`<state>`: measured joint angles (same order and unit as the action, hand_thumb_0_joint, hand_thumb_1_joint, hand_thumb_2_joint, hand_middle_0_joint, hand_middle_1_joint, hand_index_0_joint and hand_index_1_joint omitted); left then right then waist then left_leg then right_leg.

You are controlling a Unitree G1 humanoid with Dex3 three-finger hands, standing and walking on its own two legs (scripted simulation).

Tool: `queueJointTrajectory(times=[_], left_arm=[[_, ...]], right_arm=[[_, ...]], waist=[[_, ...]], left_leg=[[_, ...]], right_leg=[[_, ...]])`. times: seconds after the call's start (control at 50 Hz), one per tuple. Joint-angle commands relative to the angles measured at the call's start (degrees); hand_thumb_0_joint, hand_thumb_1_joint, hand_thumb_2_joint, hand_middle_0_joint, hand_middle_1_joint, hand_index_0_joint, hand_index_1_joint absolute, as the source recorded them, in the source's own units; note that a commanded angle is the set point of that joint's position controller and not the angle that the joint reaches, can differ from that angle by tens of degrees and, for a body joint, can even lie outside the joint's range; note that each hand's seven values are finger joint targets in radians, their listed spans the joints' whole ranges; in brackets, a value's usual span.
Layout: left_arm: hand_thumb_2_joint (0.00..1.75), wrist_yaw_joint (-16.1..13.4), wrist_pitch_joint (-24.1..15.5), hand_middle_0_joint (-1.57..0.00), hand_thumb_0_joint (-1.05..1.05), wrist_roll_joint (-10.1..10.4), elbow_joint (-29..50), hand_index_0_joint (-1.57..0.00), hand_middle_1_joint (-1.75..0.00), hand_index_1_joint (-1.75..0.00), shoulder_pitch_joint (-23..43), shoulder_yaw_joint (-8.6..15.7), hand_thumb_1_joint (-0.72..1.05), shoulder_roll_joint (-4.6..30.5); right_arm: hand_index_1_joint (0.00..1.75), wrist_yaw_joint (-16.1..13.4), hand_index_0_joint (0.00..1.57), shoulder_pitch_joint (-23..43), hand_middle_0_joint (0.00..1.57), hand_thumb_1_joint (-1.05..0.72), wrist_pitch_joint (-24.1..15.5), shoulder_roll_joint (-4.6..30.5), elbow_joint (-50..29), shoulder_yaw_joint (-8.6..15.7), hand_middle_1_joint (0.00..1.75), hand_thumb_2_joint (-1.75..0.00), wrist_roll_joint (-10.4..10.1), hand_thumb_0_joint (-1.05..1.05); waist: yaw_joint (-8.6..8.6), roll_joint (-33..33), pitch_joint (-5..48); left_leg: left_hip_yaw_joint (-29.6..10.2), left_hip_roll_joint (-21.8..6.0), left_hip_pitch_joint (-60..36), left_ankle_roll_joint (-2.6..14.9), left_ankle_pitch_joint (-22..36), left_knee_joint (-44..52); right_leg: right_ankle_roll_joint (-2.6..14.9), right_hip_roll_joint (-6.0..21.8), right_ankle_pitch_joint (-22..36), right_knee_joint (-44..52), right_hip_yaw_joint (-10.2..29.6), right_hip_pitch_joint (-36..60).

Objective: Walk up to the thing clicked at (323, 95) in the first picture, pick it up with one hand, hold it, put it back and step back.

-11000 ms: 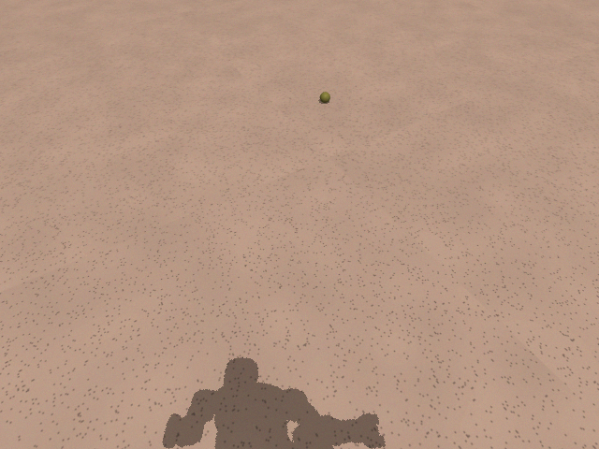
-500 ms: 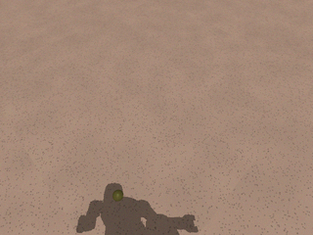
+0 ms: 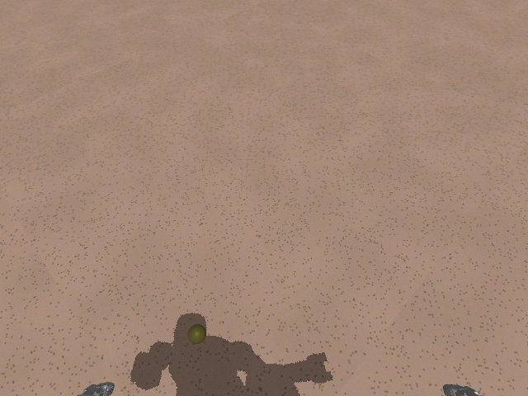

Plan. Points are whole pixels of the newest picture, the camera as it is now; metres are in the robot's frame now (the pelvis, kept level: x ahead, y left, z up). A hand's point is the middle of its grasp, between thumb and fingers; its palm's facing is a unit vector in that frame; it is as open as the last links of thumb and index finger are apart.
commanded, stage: walk up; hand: left
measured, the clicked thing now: (197, 334) +0.40 +0.27 -0.74
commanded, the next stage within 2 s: none
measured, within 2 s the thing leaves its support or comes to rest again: neither
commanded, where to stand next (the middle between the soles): +0.02 +0.02 m, yaw +1 degrees
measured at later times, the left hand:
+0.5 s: hand out of the picture +0.08 +0.34 -0.17, palm faces -0.01 -0.92 -0.39, open 7.4 cm
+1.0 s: hand (136, 384) +0.17 +0.24 -0.17, palm faces -0.10 -0.95 -0.30, open 7.4 cm
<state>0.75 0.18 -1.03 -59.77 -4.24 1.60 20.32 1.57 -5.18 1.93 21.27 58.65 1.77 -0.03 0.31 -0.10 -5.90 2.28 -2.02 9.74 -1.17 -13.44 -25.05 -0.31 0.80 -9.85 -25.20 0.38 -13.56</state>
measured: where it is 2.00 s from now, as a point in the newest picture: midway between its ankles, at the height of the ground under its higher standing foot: outside the picture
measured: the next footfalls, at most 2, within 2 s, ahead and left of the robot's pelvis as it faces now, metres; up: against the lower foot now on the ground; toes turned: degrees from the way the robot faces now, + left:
left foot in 0.44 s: -0.03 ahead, +0.17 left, +0.00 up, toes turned +1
right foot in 0.88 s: +0.12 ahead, -0.09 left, +0.00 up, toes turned +1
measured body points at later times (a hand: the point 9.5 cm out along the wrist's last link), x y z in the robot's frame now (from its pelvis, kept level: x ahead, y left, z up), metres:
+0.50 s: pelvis -0.03 +0.06 -0.02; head +0.00 +0.08 +0.43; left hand +0.08 +0.39 -0.14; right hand +0.01 -0.26 -0.13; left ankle -0.07 +0.17 -0.74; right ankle +0.03 -0.10 -0.70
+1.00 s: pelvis +0.04 +0.00 -0.01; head +0.14 +0.01 +0.43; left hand +0.17 +0.29 -0.14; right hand +0.10 -0.33 -0.12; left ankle -0.04 +0.15 -0.65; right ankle +0.08 -0.08 -0.74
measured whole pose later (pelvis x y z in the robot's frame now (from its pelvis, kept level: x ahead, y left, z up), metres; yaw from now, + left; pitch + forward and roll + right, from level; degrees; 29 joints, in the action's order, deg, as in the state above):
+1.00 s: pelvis +0.04 +0.00 -0.01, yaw -3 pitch -1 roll +1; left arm 3.5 3.8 -3.0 -44.4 -5.1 4.7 20.8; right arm -5.3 -12.8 -1.1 21.8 47.3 2.4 -1.1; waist -1.8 3.6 -14.7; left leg -2.3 1.0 20.3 0.0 -35.1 -66.5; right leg 4.3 -3.0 -13.4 -33.9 2.3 -19.0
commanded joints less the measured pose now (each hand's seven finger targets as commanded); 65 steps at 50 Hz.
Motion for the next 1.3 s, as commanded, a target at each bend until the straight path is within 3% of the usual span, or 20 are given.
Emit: queueJointTrajectory(times=[0.0,0.14,0.18,0.2,0.24,0.3,0.34,0.38,0.4,0.42,0.46,0.56,0.64,0.8,0.84,0.88,0.9,0.92,1.0,1.28], left_arm=[[0.90,-0.84,-1.06,-0.20,0.00,0.07,3.93,-0.20,-0.30,-0.30,1.88,2.73,0.90,12.86],[0.90,-2.29,-0.92,-0.20,0.00,1.15,3.98,-0.20,-0.30,-0.30,-0.38,4.33,0.90,16.17],[0.90,-2.88,-0.86,-0.20,0.00,0.95,3.96,-0.20,-0.30,-0.30,-2.71,4.97,0.90,18.48],[0.90,-3.26,-0.81,-0.20,0.00,0.55,4.79,-0.20,-0.30,-0.30,-1.79,5.31,0.90,19.56],[0.90,-3.87,-0.77,-0.20,0.00,-0.70,7.11,-0.20,-0.30,-0.30,-0.19,6.01,0.90,20.00],[0.90,-3.88,-0.65,-0.20,0.00,-1.50,8.63,-0.20,-0.30,-0.30,3.75,5.51,0.90,18.22],[0.90,-2.68,-1.03,-0.20,0.00,-3.09,9.79,-0.20,-0.30,-0.30,3.42,4.45,0.90,15.01],[0.90,-0.92,0.22,-0.20,0.00,-3.81,11.03,-0.20,-0.30,-0.30,6.01,4.72,0.90,14.82],[0.90,-0.41,1.50,-0.20,0.00,-3.25,12.07,-0.20,-0.30,-0.30,5.06,3.91,0.90,10.99],[0.90,-0.34,1.76,-0.20,0.00,-2.68,13.51,-0.20,-0.30,-0.30,3.15,2.83,0.90,6.64],[0.90,-0.21,2.57,-0.20,0.00,-2.07,11.44,-0.20,-0.30,-0.30,2.14,5.01,0.90,15.15],[0.90,2.85,4.12,-0.20,0.00,-1.56,9.65,-0.20,-0.30,-0.30,-5.60,6.72,0.90,15.95],[0.90,3.04,4.97,-0.20,0.00,-0.53,13.01,-0.20,-0.30,-0.30,-2.55,5.98,0.90,13.38],[0.90,2.07,4.00,-0.20,0.00,-1.15,16.49,-0.20,-0.30,-0.30,1.88,4.98,0.90,12.91],[0.90,2.67,3.76,-0.20,0.00,-2.30,16.20,-0.20,-0.30,-0.30,-2.91,6.39,0.90,13.76],[0.90,2.32,2.93,-0.20,0.00,-3.39,14.99,-0.20,-0.30,-0.30,-11.21,8.80,0.90,19.43],[0.90,1.99,2.97,-0.20,0.00,-2.64,17.03,-0.20,-0.30,-0.30,-11.24,9.15,0.90,19.97],[0.90,1.37,2.67,-0.20,0.00,-1.92,18.75,-0.20,-0.30,-0.30,-10.59,8.65,0.90,18.64],[0.90,0.39,3.27,-0.20,0.00,-1.50,22.51,-0.20,-0.30,-0.30,-2.78,6.87,0.90,11.92],[0.90,-3.55,0.11,-0.20,0.00,-0.39,21.98,-0.20,-0.30,-0.30,-6.44,5.52,0.90,14.18]], right_arm=[[0.30,-0.65,0.20,0.03,0.20,-0.90,-1.53,11.81,-2.98,2.84,0.30,-0.90,0.06,0.00],[0.30,-0.71,0.20,1.71,0.20,-0.90,0.09,13.54,-4.25,3.92,0.30,-0.90,0.49,0.00],[0.30,-0.71,0.20,1.66,0.20,-0.90,0.78,12.32,-5.29,3.92,0.30,-0.90,0.23,0.00],[0.30,-0.54,0.20,0.71,0.20,-0.90,1.40,11.52,-5.84,4.06,0.30,-0.90,0.37,0.00],[0.30,0.10,0.20,-2.09,0.20,-0.90,2.88,11.74,-6.88,4.56,0.30,-0.90,1.19,0.00],[0.30,1.13,0.20,-6.87,0.20,-0.90,2.78,11.89,-6.93,5.62,0.30,-0.90,1.36,0.00],[0.30,1.45,0.20,-10.60,0.20,-0.90,1.35,11.44,-5.40,5.11,0.30,-0.90,0.87,0.00],[0.30,0.54,0.20,-20.67,0.20,-0.90,-1.18,11.66,-2.59,5.89,0.30,-0.90,1.03,0.00],[0.30,-0.54,0.20,-24.53,0.20,-0.90,-2.46,14.06,-1.52,7.09,0.30,-0.90,2.04,0.00],[0.30,-1.85,0.20,-23.10,0.20,-0.90,-3.67,20.60,-3.43,8.20,0.30,-0.90,3.96,0.00],[0.30,-3.41,0.20,-12.04,0.20,-0.90,-5.23,26.49,-7.49,8.49,0.30,-0.90,1.60,0.00],[0.30,-6.10,0.20,-13.65,0.20,-0.90,-7.51,17.70,-7.20,6.90,0.30,-0.90,1.45,0.00],[0.30,-7.07,0.20,-15.69,0.20,-0.90,-7.08,14.89,-8.51,6.36,0.30,-0.90,1.39,0.00],[0.30,-7.05,0.20,-14.47,0.20,-0.90,-4.04,16.77,-12.83,6.79,0.30,-0.90,0.74,0.00],[0.30,-7.61,0.20,-15.23,0.20,-0.90,-4.02,18.34,-13.84,7.08,0.30,-0.90,0.05,0.00],[0.30,-7.57,0.20,-17.93,0.20,-0.90,-4.46,16.00,-15.44,5.84,0.30,-0.90,-1.65,0.00],[0.30,-7.90,0.20,-20.08,0.20,-0.90,-4.39,13.42,-15.54,5.16,0.30,-0.90,-2.17,0.00],[0.30,-8.79,0.20,-19.86,0.20,-0.90,-4.26,13.05,-14.15,4.82,0.30,-0.90,-1.24,0.00],[0.30,-8.04,0.20,-19.47,0.20,-0.90,-3.82,13.58,-12.07,4.27,0.30,-0.90,-1.00,0.00],[0.30,-4.63,0.20,-10.59,0.20,-0.90,-0.45,13.18,-19.72,4.54,0.30,-0.90,0.85,0.00]], waist=[[0.07,0.92,9.02],[-1.23,-1.02,7.51],[-2.37,3.90,8.85],[-2.56,8.76,8.51],[-1.62,8.43,7.01],[1.46,8.56,9.74],[0.91,11.21,14.25],[6.61,9.68,15.46],[8.21,-2.13,10.62],[6.07,-14.08,4.22],[2.53,-2.42,-1.35],[-1.57,-3.33,-4.11],[-0.19,-7.42,-4.65],[2.22,-11.89,1.40],[-0.84,-8.07,6.03],[-5.51,7.15,15.95],[-6.01,17.19,18.72],[-6.36,17.90,17.10],[-1.90,5.69,11.04],[-3.25,6.16,9.18]], left_leg=[[-5.47,-4.97,-1.98,2.87,3.65,4.42],[-4.27,-3.96,1.38,3.86,16.32,-2.52],[-1.89,0.73,2.67,2.11,9.39,-13.33],[-2.01,3.95,6.23,1.68,-11.74,-22.20],[-8.07,2.30,7.95,1.88,-19.50,-34.80],[-8.51,1.27,7.16,1.86,-15.48,-34.40],[-3.89,0.97,5.90,1.32,-19.40,-18.28],[-1.31,1.30,-6.93,2.75,-11.95,3.98],[-9.65,-1.11,-16.62,2.63,-12.06,12.69],[-34.05,-13.86,-17.14,0.93,-16.48,13.81],[-42.79,-23.76,0.11,7.80,-22.21,18.52],[-11.34,-10.84,-6.31,0.76,23.96,6.20],[-7.16,-8.94,-2.29,-0.44,29.42,6.35],[-6.03,-10.62,-9.83,8.98,36.22,-3.92],[-5.30,-10.31,-7.87,8.78,43.53,-14.54],[-0.83,-1.65,2.18,3.77,24.11,-39.04],[-0.74,9.55,18.86,1.71,-16.95,-48.22],[-2.77,7.05,19.18,1.54,-28.67,-51.02],[-6.48,5.69,17.75,1.29,-19.01,-49.12],[-11.33,6.13,22.20,0.44,-14.99,-43.80]], right_leg=[[3.65,6.60,4.69,4.89,6.71,3.04],[3.86,7.89,19.75,-1.13,6.71,4.62],[8.83,14.41,24.46,3.32,13.53,4.38],[12.95,19.27,25.60,5.59,18.97,4.16],[16.40,22.71,17.31,6.75,21.32,-2.15],[12.41,15.37,-6.86,6.98,11.91,-3.85],[10.29,11.23,-21.47,5.46,9.19,1.88],[8.64,7.71,-27.62,-6.88,6.52,-3.90],[5.97,1.69,-26.02,-23.06,1.63,-17.71],[2.30,-6.31,-26.11,-37.75,4.61,-35.25],[2.15,1.03,-16.41,-35.99,14.82,-28.64],[0.16,-2.56,-3.18,-36.32,13.42,-24.30],[-0.42,-4.64,-0.18,-33.85,11.84,-20.08],[1.15,-0.69,-8.08,-11.21,0.53,-11.49],[4.23,-2.73,-7.25,-3.80,-1.55,-2.46],[11.42,5.02,31.50,-0.68,7.22,15.77],[20.30,14.39,48.55,-1.42,23.82,26.52],[23.64,18.68,49.00,-0.96,27.96,20.99],[16.52,10.89,41.10,-2.56,11.54,10.51],[17.06,17.29,40.20,-4.81,14.41,9.15]])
